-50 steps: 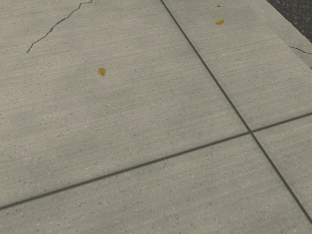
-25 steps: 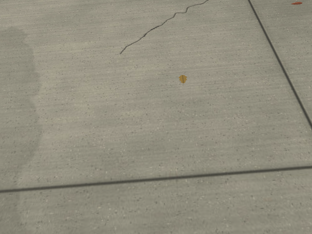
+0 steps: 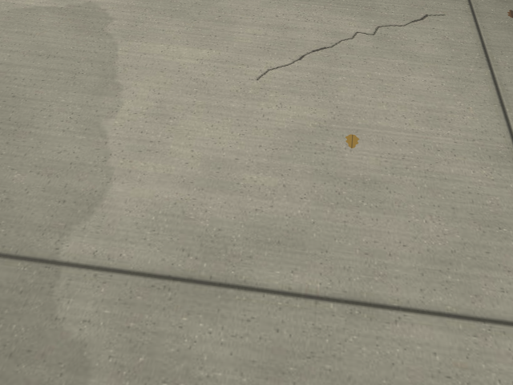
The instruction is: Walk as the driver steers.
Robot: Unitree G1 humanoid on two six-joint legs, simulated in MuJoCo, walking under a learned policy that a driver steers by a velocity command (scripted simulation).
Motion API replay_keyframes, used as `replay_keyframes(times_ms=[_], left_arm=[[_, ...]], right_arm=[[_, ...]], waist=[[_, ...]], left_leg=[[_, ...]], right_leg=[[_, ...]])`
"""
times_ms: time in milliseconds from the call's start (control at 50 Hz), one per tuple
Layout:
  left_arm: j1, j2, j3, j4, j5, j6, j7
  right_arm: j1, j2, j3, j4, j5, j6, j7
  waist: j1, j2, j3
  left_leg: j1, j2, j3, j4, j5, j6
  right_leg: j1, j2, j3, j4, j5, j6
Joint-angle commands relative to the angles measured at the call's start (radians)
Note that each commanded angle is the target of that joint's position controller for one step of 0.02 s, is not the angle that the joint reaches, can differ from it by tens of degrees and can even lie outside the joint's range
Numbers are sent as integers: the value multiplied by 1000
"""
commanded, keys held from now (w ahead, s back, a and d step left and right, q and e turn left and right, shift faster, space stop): no key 1.00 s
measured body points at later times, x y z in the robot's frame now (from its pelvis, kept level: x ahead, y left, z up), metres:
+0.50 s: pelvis +0.00 -0.03 +0.00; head +0.00 -0.03 +0.45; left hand +0.04 +0.22 -0.15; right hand +0.02 -0.28 -0.15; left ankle -0.01 +0.08 -0.74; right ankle -0.01 -0.13 -0.74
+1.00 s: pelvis +0.00 -0.03 +0.00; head +0.00 -0.04 +0.45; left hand -0.01 +0.19 -0.16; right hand -0.01 -0.26 -0.16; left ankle -0.01 +0.08 -0.74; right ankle -0.01 -0.13 -0.74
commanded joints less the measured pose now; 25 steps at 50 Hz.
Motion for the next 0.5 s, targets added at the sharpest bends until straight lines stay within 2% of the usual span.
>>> replay_keyframes(times_ms=[20, 60, 80, 100, 120, 140, 160, 200, 300, 500], left_arm=[[8, 60, 9, -28, -3, -7, 11], [34, 45, 2, -5, -3, -17, 18], [47, 45, -2, 7, 4, -28, 22], [56, 76, 1, 15, 15, -42, 26], [21, 136, 10, 19, 9, -51, 24], [-9, 109, 7, 32, -6, -53, 15], [-12, 74, -1, 38, -4, -58, 10], [1, 70, -4, 65, -2, -63, 14], [7, 60, -7, 115, -5, -65, 21], [11, 39, -18, 192, -6, -66, 25]], right_arm=[[13, -153, -35, -18, -5, -10, -6], [-6, -151, -33, -5, 1, -10, -9], [-9, -145, -31, 2, 7, -12, -11], [8, -125, -24, 7, 6, -18, -10], [69, -120, -28, 20, 7, -18, -4], [70, -113, -25, 52, 5, -13, -4], [54, -128, -29, 69, 4, -10, -7], [52, -141, -35, 90, 6, -11, -7], [79, -117, -27, 159, 7, -17, -11], [128, -101, -13, 260, 6, -16, -20]], waist=[[-30, 175, -52], [-5, 148, -55], [9, 115, -60], [-1, 74, -79], [-65, -9, -54], [-50, -43, -36], [-32, -29, -14], [-26, -40, -22], [-23, 13, -17], [-26, 36, -3]], left_leg=[[7, 237, -168, -71, 407, 129], [-24, 226, -178, -50, 332, 107], [-69, 215, -180, -45, 270, 72], [-113, 189, -179, -35, 186, 34], [-112, 118, -132, -63, 83, 14], [-34, 96, -108, -90, 44, 3], [-5, 101, -110, -78, 65, -3], [18, 113, -111, -61, 124, 0], [-11, 116, -108, -86, 114, -12], [-12, 122, -100, -89, 117, -24]], right_leg=[[45, 18, -16, -106, 23, -4], [130, 22, -23, -271, 143, -17], [216, -2, 4, -376, 292, -23], [295, -71, 82, -400, 385, -32], [256, -118, 132, -360, 466, -58], [163, -107, 122, -364, 388, -72], [136, -88, 108, -382, 345, -63], [144, -71, 96, -402, 343, -54], [184, -72, 95, -409, 333, -65], [173, -65, 96, -421, 315, -75]])
Velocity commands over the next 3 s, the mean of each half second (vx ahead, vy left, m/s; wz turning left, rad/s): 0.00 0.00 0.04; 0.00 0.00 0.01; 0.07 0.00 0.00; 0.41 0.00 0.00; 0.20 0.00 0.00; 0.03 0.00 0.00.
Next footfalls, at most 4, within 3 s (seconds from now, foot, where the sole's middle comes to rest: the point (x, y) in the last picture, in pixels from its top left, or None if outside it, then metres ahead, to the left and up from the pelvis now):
0.10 right None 0.03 -0.13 -0.78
2.04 right None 0.42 -0.07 -0.78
2.48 left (219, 382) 0.49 0.10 -0.78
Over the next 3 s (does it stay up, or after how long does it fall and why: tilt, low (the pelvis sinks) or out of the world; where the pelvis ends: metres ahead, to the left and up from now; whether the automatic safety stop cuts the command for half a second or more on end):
stays up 0.44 0.01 0.00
